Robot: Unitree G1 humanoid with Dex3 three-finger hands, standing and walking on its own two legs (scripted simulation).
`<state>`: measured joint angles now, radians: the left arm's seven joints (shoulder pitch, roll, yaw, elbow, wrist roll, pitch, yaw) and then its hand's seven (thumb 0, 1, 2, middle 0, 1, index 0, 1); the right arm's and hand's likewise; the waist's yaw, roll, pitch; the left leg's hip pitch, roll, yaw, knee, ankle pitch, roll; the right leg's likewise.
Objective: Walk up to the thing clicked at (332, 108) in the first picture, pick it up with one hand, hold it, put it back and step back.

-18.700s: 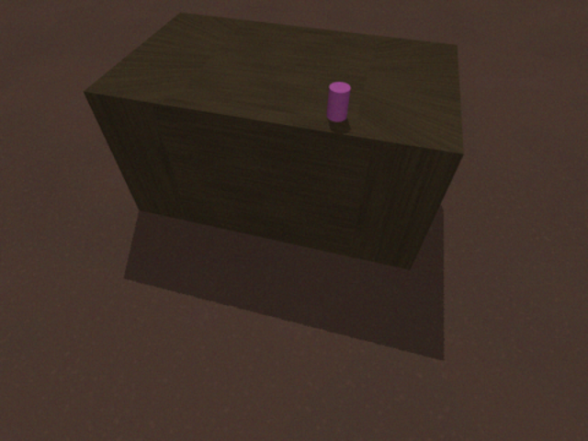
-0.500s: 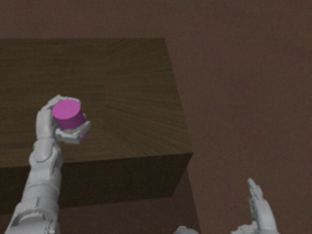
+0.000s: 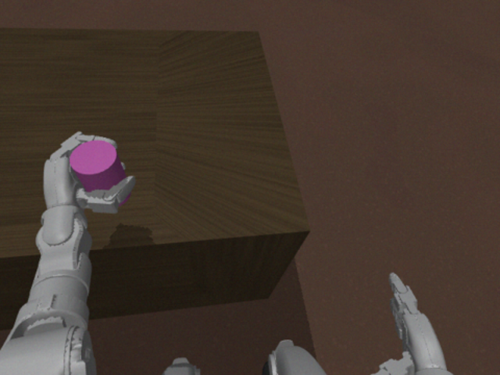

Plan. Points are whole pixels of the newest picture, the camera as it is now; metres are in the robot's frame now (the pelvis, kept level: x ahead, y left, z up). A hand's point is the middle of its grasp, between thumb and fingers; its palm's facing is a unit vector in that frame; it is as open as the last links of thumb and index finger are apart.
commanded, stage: lower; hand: left
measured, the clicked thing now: (103, 176) +0.43 +0.20 +0.04
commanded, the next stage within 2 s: loosen in 1.10 s
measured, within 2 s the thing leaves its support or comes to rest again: rests again in 0.96 s
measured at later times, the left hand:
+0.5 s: hand (113, 191) +0.44 +0.21 -0.02, palm faces +0.18 -0.98 +0.01, open 8.9 cm
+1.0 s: hand (119, 199) +0.45 +0.21 -0.06, palm faces +0.18 -0.98 -0.01, open 9.0 cm
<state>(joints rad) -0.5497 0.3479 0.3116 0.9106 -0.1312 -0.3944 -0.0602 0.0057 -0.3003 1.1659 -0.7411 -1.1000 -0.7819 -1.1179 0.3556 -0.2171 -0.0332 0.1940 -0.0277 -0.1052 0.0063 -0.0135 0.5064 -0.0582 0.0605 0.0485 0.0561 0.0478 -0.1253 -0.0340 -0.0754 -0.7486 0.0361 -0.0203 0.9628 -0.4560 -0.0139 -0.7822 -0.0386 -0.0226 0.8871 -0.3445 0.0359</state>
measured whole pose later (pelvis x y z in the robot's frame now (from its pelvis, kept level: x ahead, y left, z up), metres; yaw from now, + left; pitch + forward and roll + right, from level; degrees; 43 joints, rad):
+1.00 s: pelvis -0.02 +0.00 -0.06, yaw +0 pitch +23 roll -3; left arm -0.62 0.44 0.42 1.05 -0.08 -0.53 -0.07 0.01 -0.30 1.17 -0.74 -1.10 -0.78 -1.12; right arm 0.42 -0.25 -0.03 -0.08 -0.05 -0.03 0.04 -0.01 0.50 -0.06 0.06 0.05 0.06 0.05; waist -0.23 -0.05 -0.12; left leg -1.12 0.04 -0.06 1.27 -0.55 -0.02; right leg -1.14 -0.04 -0.04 1.18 -0.43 0.03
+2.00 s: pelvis -0.02 +0.00 -0.07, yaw +0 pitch +24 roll -3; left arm -0.62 0.44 0.43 0.99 -0.08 -0.51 -0.08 -0.01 -0.50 0.15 -0.29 -0.22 -0.30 -0.21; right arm 0.44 -0.27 -0.04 -0.15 -0.04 -0.01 0.04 -0.01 0.52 -0.05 0.07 0.05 0.06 0.05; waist -0.22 -0.04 -0.13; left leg -1.16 0.03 -0.05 1.32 -0.57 -0.02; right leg -1.18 -0.04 -0.03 1.22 -0.45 0.04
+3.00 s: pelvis +0.03 +0.00 +0.02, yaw +0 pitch +9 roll -1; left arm 0.03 0.41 0.29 0.43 -0.04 0.01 0.05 -0.01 -0.46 0.09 -0.06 -0.05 -0.06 -0.05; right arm 0.42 -0.23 0.04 0.18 0.07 0.06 -0.02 -0.01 0.11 -0.37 0.13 0.16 0.12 0.16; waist 0.01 0.00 -0.12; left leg -0.55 0.03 -0.01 0.86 -0.46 -0.01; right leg -0.60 -0.05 -0.02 0.82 -0.37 0.04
